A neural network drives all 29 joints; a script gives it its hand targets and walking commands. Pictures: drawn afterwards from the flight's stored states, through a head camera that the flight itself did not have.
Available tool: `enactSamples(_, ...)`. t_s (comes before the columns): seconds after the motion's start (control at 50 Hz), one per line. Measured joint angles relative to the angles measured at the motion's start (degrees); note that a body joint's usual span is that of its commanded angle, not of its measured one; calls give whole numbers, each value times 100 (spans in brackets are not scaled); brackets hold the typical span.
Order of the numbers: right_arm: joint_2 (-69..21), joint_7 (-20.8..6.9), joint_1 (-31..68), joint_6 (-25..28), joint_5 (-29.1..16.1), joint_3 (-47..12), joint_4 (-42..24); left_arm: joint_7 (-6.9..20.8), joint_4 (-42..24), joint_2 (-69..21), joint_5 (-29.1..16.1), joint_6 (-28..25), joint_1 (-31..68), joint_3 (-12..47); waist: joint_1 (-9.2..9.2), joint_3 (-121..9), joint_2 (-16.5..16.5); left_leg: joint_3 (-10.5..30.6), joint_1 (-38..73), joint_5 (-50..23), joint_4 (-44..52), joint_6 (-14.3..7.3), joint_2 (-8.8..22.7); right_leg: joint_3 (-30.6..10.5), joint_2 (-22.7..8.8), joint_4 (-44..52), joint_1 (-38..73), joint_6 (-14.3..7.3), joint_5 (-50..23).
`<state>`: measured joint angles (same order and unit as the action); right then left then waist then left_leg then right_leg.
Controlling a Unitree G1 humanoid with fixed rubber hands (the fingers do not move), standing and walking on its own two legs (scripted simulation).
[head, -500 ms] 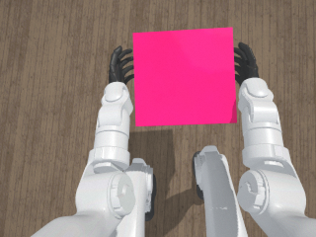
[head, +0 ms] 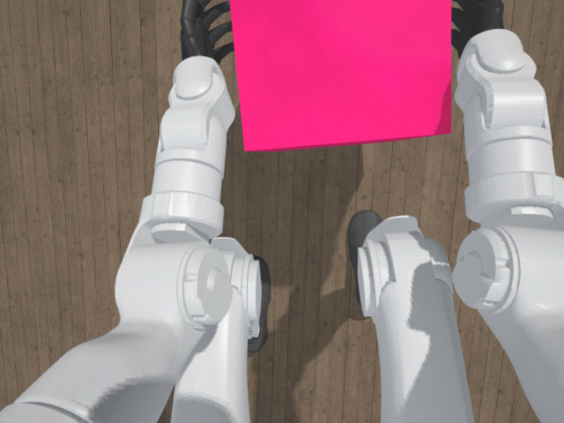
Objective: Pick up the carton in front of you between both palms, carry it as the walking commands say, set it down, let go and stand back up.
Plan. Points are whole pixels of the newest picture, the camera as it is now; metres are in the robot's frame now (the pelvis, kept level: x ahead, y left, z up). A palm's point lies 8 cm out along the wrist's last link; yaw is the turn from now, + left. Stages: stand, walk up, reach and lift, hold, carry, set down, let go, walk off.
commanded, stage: set down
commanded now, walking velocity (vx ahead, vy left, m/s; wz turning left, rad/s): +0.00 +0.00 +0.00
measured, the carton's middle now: (331, 69) +0.51 -0.11 -0.22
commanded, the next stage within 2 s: none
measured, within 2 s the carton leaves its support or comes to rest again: rests again in 0.62 s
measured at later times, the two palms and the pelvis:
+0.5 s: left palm (218, 71) +0.53 +0.04 -0.20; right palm (460, 42) +0.50 -0.26 -0.20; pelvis +0.00 +0.01 -0.04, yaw +1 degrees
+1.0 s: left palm (221, 76) +0.53 +0.04 -0.22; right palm (459, 49) +0.50 -0.27 -0.22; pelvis -0.01 +0.00 -0.05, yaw +0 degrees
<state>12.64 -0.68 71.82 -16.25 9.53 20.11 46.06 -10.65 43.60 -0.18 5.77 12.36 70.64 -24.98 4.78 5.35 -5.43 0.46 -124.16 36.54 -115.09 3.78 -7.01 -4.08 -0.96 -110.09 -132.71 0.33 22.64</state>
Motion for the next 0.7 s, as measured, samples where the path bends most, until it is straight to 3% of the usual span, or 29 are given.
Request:
enactSamples(0.24, 559, 41, 519, 121, -753, -455, 418, -307, 187, 297, -536, -31, 442, 659, 159, 878, 92, 76, -197, 172, -786, 65, -163, 64, -117, -740, -171, -20, 155)
enactSamples(0.48, 638, -123, 671, 259, -527, -253, 991, -106, 606, 340, -410, -3, 601, 611, 157, 854, 41, 62, -372, 89, -938, 40, -278, 35, -204, -876, -260, 17, 143)
enactSamples(0.7, 869, -196, 909, 456, -736, -328, 1403, -16, 900, 472, -532, -147, 818, 858, 154, 1250, 94, 127, -333, 35, -1049, 82, -341, 94, -259, -956, -175, -14, 109)
